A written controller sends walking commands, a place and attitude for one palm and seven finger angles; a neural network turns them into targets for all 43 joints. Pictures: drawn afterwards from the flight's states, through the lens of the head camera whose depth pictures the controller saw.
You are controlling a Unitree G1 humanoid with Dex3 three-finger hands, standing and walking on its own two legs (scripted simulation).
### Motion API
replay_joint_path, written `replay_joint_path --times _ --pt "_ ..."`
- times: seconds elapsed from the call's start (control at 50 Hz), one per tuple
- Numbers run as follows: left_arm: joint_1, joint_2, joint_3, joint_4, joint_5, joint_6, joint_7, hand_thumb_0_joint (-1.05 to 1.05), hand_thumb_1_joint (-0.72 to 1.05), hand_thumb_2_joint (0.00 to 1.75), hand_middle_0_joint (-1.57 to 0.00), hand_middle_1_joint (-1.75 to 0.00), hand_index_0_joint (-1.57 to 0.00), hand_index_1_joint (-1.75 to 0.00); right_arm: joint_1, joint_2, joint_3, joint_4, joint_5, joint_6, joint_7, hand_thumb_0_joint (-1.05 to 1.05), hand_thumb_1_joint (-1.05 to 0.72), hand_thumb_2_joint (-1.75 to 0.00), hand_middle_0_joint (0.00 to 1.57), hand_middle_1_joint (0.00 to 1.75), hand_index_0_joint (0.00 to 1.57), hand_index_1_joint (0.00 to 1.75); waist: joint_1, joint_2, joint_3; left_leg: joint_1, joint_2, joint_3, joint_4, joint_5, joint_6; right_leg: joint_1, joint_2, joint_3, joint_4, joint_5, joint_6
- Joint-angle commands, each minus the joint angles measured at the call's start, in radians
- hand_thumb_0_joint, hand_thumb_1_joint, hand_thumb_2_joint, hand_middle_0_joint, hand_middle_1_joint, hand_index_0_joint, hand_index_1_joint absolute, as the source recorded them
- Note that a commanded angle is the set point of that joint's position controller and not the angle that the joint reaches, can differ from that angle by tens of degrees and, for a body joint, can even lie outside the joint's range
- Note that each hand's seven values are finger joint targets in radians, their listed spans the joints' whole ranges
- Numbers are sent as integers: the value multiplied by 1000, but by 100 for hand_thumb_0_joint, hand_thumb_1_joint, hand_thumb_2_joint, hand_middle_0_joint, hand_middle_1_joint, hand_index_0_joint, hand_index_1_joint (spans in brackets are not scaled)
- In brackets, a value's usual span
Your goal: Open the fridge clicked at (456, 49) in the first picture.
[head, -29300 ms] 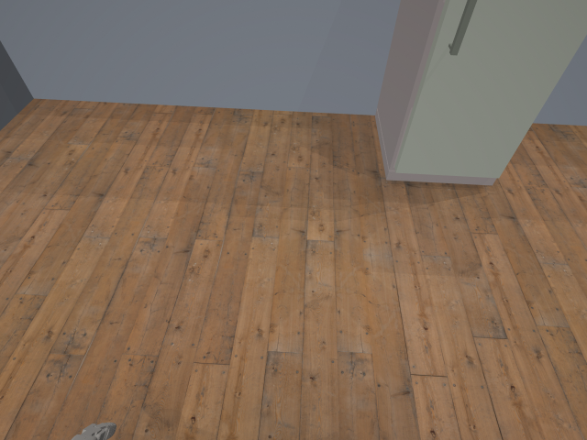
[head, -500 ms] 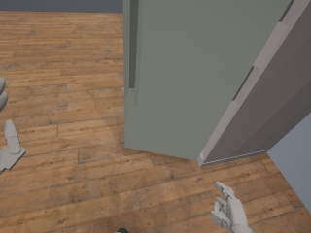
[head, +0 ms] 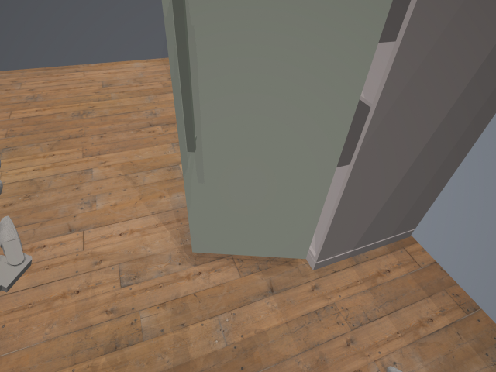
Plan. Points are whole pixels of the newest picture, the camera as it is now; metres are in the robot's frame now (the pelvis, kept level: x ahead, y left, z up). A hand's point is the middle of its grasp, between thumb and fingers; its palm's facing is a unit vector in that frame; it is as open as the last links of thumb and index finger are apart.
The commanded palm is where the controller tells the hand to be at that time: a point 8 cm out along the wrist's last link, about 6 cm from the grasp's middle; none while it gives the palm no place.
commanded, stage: stop stepping back and stand still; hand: left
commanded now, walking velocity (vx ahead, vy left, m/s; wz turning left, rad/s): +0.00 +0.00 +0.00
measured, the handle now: (186, 71) +0.74 +0.19 +0.17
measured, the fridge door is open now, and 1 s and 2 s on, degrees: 67 67 67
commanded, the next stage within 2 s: let the arm hang, fingers relaxed in 0.08 s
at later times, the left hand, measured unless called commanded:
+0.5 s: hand out of the picture +0.01 +0.16 -0.18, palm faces +0.00 -0.99 -0.13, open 7.3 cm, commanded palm none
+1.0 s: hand out of the picture -0.03 +0.18 -0.17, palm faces +0.03 -0.98 -0.19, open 7.4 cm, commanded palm none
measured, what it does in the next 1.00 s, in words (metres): stands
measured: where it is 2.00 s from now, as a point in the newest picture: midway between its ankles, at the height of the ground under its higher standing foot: outside the picture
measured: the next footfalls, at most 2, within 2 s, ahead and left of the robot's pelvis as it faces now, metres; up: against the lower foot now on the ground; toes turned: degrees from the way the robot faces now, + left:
none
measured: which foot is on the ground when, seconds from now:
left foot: down 0.00-1.00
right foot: down 0.00-1.00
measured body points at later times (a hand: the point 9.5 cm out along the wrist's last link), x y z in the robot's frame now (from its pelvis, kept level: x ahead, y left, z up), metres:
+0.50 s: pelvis -0.01 +0.00 +0.00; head -0.01 +0.02 +0.45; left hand +0.01 +0.21 -0.17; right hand +0.08 -0.28 -0.12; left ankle +0.09 +0.10 -0.72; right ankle -0.07 -0.12 -0.72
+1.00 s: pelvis +0.00 +0.00 +0.01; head +0.02 +0.01 +0.46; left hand -0.03 +0.23 -0.15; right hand -0.01 -0.21 -0.15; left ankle +0.09 +0.10 -0.72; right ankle -0.07 -0.12 -0.72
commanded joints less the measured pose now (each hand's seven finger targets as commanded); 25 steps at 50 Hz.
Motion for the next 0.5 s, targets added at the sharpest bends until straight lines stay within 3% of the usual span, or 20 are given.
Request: replay_joint_path --times 0.0,0.04,0.08,0.12,0.14,0.16,0.18,0.2,0.22,0.26,0.32,0.36,0.38,0.42,0.44,0.46,0.48 --pt "-116 179 97 -147 11 -58 8 0 90 90 -20 -30 -20 -30 -204 -116 -20 -197 -6 -84 -14 0 -90 -90 20 30 20 30 25 217 61 99 144 -290 -438 -425 8 -187 9 -33 -31 -14 -2" --pt "-113 194 108 -161 13 -56 10 0 90 90 -20 -30 -20 -30 -212 -104 -16 -200 -13 -81 -16 0 -90 -90 20 30 20 30 34 193 40 31 138 -247 -479 -492 0 -98 15 -43 -61 -20 -9" --pt "-67 193 116 -169 11 -50 7 0 90 90 -20 -30 -20 -30 -207 -103 -22 -210 -14 -81 -11 0 -90 -90 20 30 20 30 33 150 -8 55 73 -153 -392 -416 -22 -72 0 -27 -161 -7 -26" --pt "-31 177 102 -192 -2 -46 1 0 90 90 -20 -30 -20 -30 -208 -87 -20 -218 -15 -73 -4 0 -90 -90 20 30 20 30 23 16 -29 148 19 -77 -213 -228 -28 -159 -68 72 -269 -4 -61" --pt "-25 185 110 -210 -8 -45 1 0 90 90 -20 -30 -20 -30 -206 -85 -22 -213 -14 -68 -1 0 -90 -90 20 30 20 30 19 -52 -40 201 11 -51 -114 -118 -25 -206 -120 137 -294 59 -80" --pt "-105 25 -283 661 109 108 -127 0 90 90 -20 -30 -20 -30 -224 -282 -75 42 -5 -97 79 0 -90 -90 20 30 20 30 -19 -83 -41 126 98 -91 66 318 13 -230 -202 66 -46 562 -62" --pt "-114 4 -278 681 92 176 -143 0 90 90 -20 -30 -20 -30 -149 -231 -87 30 7 -37 77 0 -90 -90 20 30 20 30 -21 -82 -127 228 105 -108 72 400 4 -251 -175 93 -15 562 -38" --pt "-154 4 -302 682 93 190 -151 0 90 90 -20 -30 -20 -30 -150 -248 -84 16 6 4 79 0 -90 -90 20 30 20 30 -7 -93 -117 182 109 -113 65 280 6 -254 -153 59 -12 397 -28" --pt "-176 11 -314 718 91 195 -152 0 90 90 -20 -30 -20 -30 -176 -240 -65 -2 7 35 79 0 -90 -90 20 30 20 30 5 -126 -83 145 109 -128 53 223 20 -280 -143 65 -14 296 -36" --pt "-223 6 -340 828 88 204 -152 0 90 90 -20 -30 -20 -30 -205 -213 -42 -15 -3 76 81 0 -90 -90 20 30 20 30 10 -195 -4 101 83 -145 39 101 27 -327 -152 90 -69 189 -51" --pt "-307 2 -374 1013 86 220 -142 0 90 90 -20 -30 -20 -30 -200 -163 -27 14 -18 123 81 0 -90 -90 20 30 20 30 -7 -163 80 99 29 -112 26 -19 6 -356 -189 142 -147 136 -79" --pt "-334 2 -386 1127 86 227 -141 0 90 90 -20 -30 -20 -30 -192 -149 -21 58 -23 142 79 0 -90 -90 20 30 20 30 -18 -60 132 140 29 -112 -17 -69 0 -396 -182 151 -191 26 -81" --pt "-330 4 -393 1180 85 228 -141 0 90 90 -20 -30 -20 -30 -178 -148 -17 77 -22 145 78 0 -90 -90 20 30 20 30 -20 -16 133 146 46 -139 -76 -61 5 -377 -152 128 -185 -10 -66" --pt "-271 -18 -397 1294 80 227 -145 0 90 90 -20 -30 -20 -30 -172 -154 -12 132 -22 136 73 0 -90 -90 20 30 20 30 9 146 111 104 81 -194 -216 -112 20 -251 -96 76 -137 2 -33" --pt "-230 -27 -396 1346 77 226 -147 0 90 90 -20 -30 -20 -30 -173 -156 -11 157 -22 132 69 0 -90 -90 20 30 20 30 25 196 86 85 86 -211 -261 -159 24 -190 -85 59 -122 20 -29" --pt "-194 -36 -395 1393 75 222 -149 0 90 90 -20 -30 -20 -30 -169 -150 -11 181 -19 128 66 0 -90 -90 20 30 20 30 36 217 60 84 85 -210 -281 -158 26 -141 -84 55 -124 53 -29" --pt "-171 -49 -393 1432 75 220 -148 0 90 90 -20 -30 -20 -30 -167 -147 -12 196 -18 127 60 0 -90 -90 20 30 20 30 42 194 54 98 87 -205 -277 -125 28 -120 -84 56 -142 77 -33"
